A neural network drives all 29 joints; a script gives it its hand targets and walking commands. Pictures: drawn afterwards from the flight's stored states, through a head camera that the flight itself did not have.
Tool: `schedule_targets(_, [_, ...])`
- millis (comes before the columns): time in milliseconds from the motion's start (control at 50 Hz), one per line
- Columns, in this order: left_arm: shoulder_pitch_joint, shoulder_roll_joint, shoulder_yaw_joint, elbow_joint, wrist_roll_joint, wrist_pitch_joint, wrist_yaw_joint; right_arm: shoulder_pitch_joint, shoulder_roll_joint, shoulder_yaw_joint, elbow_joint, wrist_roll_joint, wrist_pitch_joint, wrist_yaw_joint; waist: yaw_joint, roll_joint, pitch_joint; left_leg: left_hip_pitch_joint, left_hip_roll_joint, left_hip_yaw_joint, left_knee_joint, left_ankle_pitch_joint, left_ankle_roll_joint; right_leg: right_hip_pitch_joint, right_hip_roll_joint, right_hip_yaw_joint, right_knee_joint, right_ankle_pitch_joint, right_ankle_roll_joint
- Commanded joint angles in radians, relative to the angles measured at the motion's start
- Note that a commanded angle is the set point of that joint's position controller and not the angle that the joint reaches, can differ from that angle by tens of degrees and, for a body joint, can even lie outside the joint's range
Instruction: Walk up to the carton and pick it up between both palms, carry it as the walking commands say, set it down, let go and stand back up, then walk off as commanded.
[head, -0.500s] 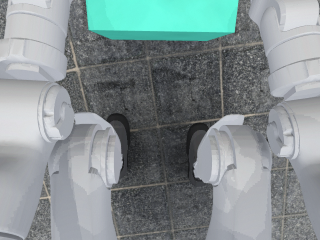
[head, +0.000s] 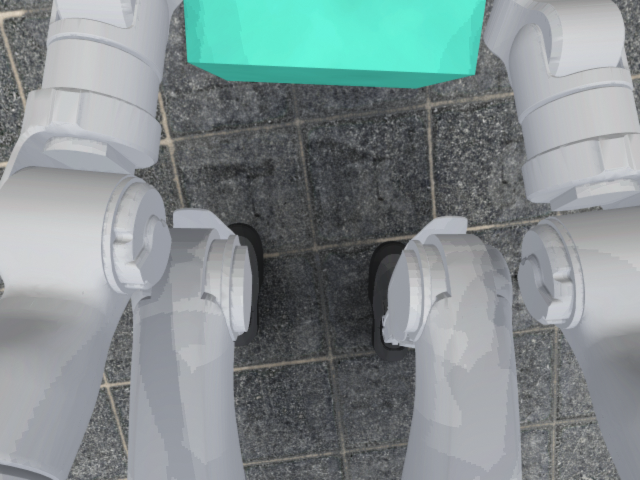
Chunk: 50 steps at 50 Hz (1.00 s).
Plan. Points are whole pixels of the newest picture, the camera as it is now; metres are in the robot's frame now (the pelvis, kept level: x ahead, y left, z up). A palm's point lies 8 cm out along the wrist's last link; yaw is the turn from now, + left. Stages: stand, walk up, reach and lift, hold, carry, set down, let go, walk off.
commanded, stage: reach and lift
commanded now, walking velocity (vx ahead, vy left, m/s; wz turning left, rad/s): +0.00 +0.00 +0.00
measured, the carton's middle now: out of the picture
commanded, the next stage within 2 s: none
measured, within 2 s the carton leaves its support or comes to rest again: neither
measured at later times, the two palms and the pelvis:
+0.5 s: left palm out of the picture +0.55 +0.17 -0.05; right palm out of the picture +0.54 -0.14 -0.06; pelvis -0.02 +0.00 +0.03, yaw +0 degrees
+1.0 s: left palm out of the picture +0.53 +0.17 +0.02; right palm out of the picture +0.51 -0.14 +0.01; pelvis -0.03 +0.00 +0.08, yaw +1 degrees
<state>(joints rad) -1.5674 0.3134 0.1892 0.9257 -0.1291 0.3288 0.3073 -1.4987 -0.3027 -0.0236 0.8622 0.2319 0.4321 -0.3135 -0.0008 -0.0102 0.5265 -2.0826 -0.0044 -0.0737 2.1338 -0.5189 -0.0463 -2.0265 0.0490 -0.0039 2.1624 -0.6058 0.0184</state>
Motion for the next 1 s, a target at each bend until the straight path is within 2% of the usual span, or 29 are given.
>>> schedule_targets(0, [-0.557,-1.153,-0.317,-0.303,-0.087,0.029,-0.473,-1.0,1.02,0.244,-0.671,0.112,-0.142,0.471,0.068,0.073,-2.572,1.088,-0.123,0.167,-0.195,0.519,0.04,0.792,0.105,-0.109,-0.275,0.498,0.007])
schedule_targets(20, [-0.563,-1.15,-0.315,-0.317,-0.085,0.032,-0.474,-0.968,1.03,0.242,-0.636,0.094,-0.131,0.471,0.064,0.063,-2.565,1.076,-0.128,0.168,-0.204,0.493,0.039,0.799,0.099,-0.104,-0.287,0.48,0.008])
schedule_targets(40, [-0.567,-1.158,-0.33,-0.329,-0.094,0.04,-0.471,-1.016,1.017,0.251,-0.691,0.104,-0.132,0.471,0.053,0.062,-2.621,1.105,-0.126,0.165,-0.207,0.498,0.04,0.828,0.102,-0.107,-0.284,0.488,0.006])
schedule_targets(60, [-0.563,-1.158,-0.319,-0.304,-0.086,0.047,-0.473,-0.994,1.022,0.242,-0.655,0.096,-0.123,0.473,0.063,0.068,-2.576,1.077,-0.126,0.168,-0.211,0.47,0.039,0.803,0.098,-0.098,-0.297,0.456,0.004])
schedule_targets(100, [-0.594,-1.17,-0.337,-0.363,-0.108,0.053,-0.466,-1.053,1.021,0.261,-0.735,0.124,-0.12,0.469,0.072,0.076,-2.682,1.154,-0.129,0.169,-0.225,0.485,0.041,0.863,0.1,-0.092,-0.309,0.458,0.003])
schedule_targets(120, [-0.646,-1.135,-0.333,-0.385,-0.108,0.057,-0.462,-1.028,1.031,0.251,-0.687,0.116,-0.104,0.469,0.061,0.066,-2.647,1.137,-0.127,0.158,-0.233,0.446,0.04,0.839,0.096,-0.094,-0.312,0.434,0.004])
schedule_targets(200, [-0.594,-1.184,-0.283,-0.258,-0.076,0.076,-0.47,-1.047,1.035,0.213,-0.659,0.09,-0.099,0.471,0.058,0.062,-2.538,1.09,-0.125,0.162,-0.27,0.347,0.047,0.803,0.089,-0.092,-0.351,0.329,0.004])
schedule_targets(240, [-0.587,-1.201,-0.293,-0.275,-0.073,0.082,-0.476,-1.038,1.048,0.207,-0.665,0.084,-0.094,0.479,0.045,0.075,-2.575,1.117,-0.128,0.163,-0.278,0.357,0.044,0.805,0.091,-0.102,-0.359,0.336,0.003])
schedule_targets(260, [-0.604,-1.193,-0.289,-0.294,-0.074,0.08,-0.477,-1.011,1.072,0.203,-0.642,0.075,-0.086,0.478,0.057,0.067,-2.574,1.105,-0.131,0.162,-0.287,0.355,0.044,0.813,0.093,-0.091,-0.364,0.341,0.003])
schedule_targets(300, [-0.573,-1.205,-0.272,-0.253,-0.058,0.092,-0.483,-1.03,1.08,0.204,-0.653,0.065,-0.078,0.481,0.053,0.055,-2.578,1.104,-0.133,0.164,-0.297,0.325,0.048,0.82,0.095,-0.096,-0.376,0.314,0.009])
schedule_targets(320, [-0.568,-1.201,-0.261,-0.229,-0.041,0.096,-0.485,-1.008,1.075,0.178,-0.598,0.052,-0.073,0.486,0.056,0.063,-2.537,1.07,-0.131,0.165,-0.305,0.304,0.045,0.788,0.092,-0.094,-0.38,0.293,0.007])
schedule_targets(360, [-0.577,-1.199,-0.281,-0.288,-0.052,0.099,-0.484,-1.0,1.103,0.212,-0.644,0.066,-0.065,0.489,0.07,0.057,-2.625,1.107,-0.134,0.167,-0.309,0.35,0.046,0.852,0.098,-0.083,-0.393,0.344,0.008])
schedule_targets(440, [-0.589,-1.207,-0.316,-0.345,-0.074,0.115,-0.488,-0.995,1.111,0.238,-0.699,0.071,-0.045,0.484,0.045,0.051,-2.776,1.177,-0.144,0.165,-0.307,0.41,0.04,0.93,0.108,-0.082,-0.401,0.414,0.015])
schedule_targets(460, [-0.596,-1.204,-0.34,-0.405,-0.083,0.119,-0.483,-1.017,1.109,0.261,-0.762,0.1,-0.045,0.48,0.064,0.067,-2.863,1.238,-0.149,0.168,-0.313,0.441,0.04,0.976,0.113,-0.076,-0.398,0.439,0.016])
schedule_targets(480, [-0.585,-1.211,-0.341,-0.395,-0.092,0.131,-0.482,-1.007,1.108,0.256,-0.77,0.092,-0.036,0.476,0.041,0.045,-2.883,1.266,-0.148,0.156,-0.321,0.454,0.04,0.984,0.116,-0.081,-0.399,0.449,0.018])
schedule_targets(500, [-0.574,-1.201,-0.34,-0.383,-0.078,0.133,-0.482,-0.985,1.107,0.253,-0.734,0.086,-0.031,0.476,0.061,0.068,-2.827,1.248,-0.148,0.156,-0.326,0.434,0.036,0.94,0.114,-0.077,-0.402,0.424,0.016])
schedule_targets(560, [-0.554,-1.233,-0.305,-0.311,-0.05,0.141,-0.488,-0.954,1.125,0.222,-0.67,0.059,-0.027,0.488,0.06,0.066,-2.699,1.19,-0.146,0.155,-0.354,0.366,0.037,0.881,0.109,-0.074,-0.44,0.352,0.01])
schedule_targets(600, [-0.569,-1.24,-0.337,-0.396,-0.063,0.143,-0.489,-0.951,1.139,0.245,-0.725,0.072,-0.023,0.49,0.054,0.076,-2.789,1.253,-0.151,0.155,-0.365,0.408,0.036,0.942,0.115,-0.073,-0.451,0.398,0.01])
schedule_targets(620, [-0.583,-1.246,-0.357,-0.405,-0.082,0.147,-0.488,-0.962,1.128,0.235,-0.73,0.071,-0.021,0.489,0.025,0.072,-2.821,1.289,-0.149,0.14,-0.371,0.415,0.033,0.938,0.117,-0.08,-0.449,0.405,0.011])
schedule_targets(680, [-0.518,-1.269,-0.318,-0.275,-0.046,0.158,-0.495,-0.952,1.108,0.211,-0.673,0.04,-0.021,0.496,0.044,0.088,-2.678,1.239,-0.143,0.144,-0.382,0.351,0.03,0.854,0.108,-0.072,-0.48,0.32,0.005])
schedule_targets(700, [-0.515,-1.274,-0.325,-0.323,-0.045,0.155,-0.498,-0.932,1.143,0.226,-0.7,0.046,-0.018,0.501,0.046,0.077,-2.737,1.276,-0.146,0.144,-0.395,0.38,0.033,0.905,0.114,-0.077,-0.49,0.357,0.007])
schedule_targets(720, [-0.546,-1.294,-0.362,-0.39,-0.08,0.156,-0.494,-0.94,1.144,0.241,-0.736,0.058,-0.015,0.501,0.021,0.081,-2.835,1.348,-0.146,0.133,-0.403,0.418,0.028,0.956,0.116,-0.079,-0.486,0.392,0.005])
schedule_targets(740, [-0.547,-1.28,-0.358,-0.376,-0.074,0.162,-0.495,-0.938,1.139,0.231,-0.714,0.044,-0.009,0.498,0.013,0.071,-2.823,1.337,-0.147,0.131,-0.402,0.41,0.028,0.942,0.118,-0.077,-0.496,0.385,0.005])
schedule_targets(760, [-0.577,-1.278,-0.378,-0.447,-0.102,0.162,-0.492,-0.956,1.137,0.258,-0.774,0.072,-0.008,0.495,0.014,0.063,-2.917,1.398,-0.149,0.124,-0.416,0.434,0.028,1.014,0.119,-0.076,-0.5,0.41,0.007])
schedule_targets(780, [-0.548,-1.271,-0.374,-0.41,-0.085,0.172,-0.49,-0.952,1.116,0.252,-0.764,0.074,-0.006,0.493,0.03,0.095,-2.863,1.386,-0.148,0.13,-0.419,0.428,0.026,0.98,0.118,-0.067,-0.502,0.392,0.005])
schedule_targets(860, [-0.538,-1.293,-0.353,-0.359,-0.076,0.172,-0.492,-0.927,1.139,0.248,-0.711,0.054,0.0,0.503,0.022,0.077,-2.764,1.359,-0.146,0.125,-0.452,0.37,0.027,0.971,0.111,-0.063,-0.545,0.348,0.006])
schedule_targets(900, [-0.534,-1.281,-0.347,-0.36,-0.071,0.169,-0.493,-0.944,1.152,0.259,-0.713,0.061,-0.001,0.502,0.048,0.063,-2.779,1.364,-0.149,0.125,-0.466,0.364,0.032,0.98,0.112,-0.059,-0.552,0.334,0.01])
schedule_targets(920, [-0.548,-1.284,-0.339,-0.348,-0.071,0.169,-0.496,-0.924,1.148,0.236,-0.679,0.045,0.0,0.506,0.025,0.061,-2.748,1.341,-0.146,0.121,-0.469,0.34,0.029,0.972,0.11,-0.062,-0.563,0.317,0.008])
schedule_targets(980, [-0.503,-1.322,-0.344,-0.301,-0.055,0.173,-0.505,-0.895,1.155,0.212,-0.656,0.028,-0.004,0.513,0.012,0.086,-2.705,1.356,-0.144,0.119,-0.502,0.313,0.025,0.965,0.109,-0.064,-0.592,0.299,0.002])
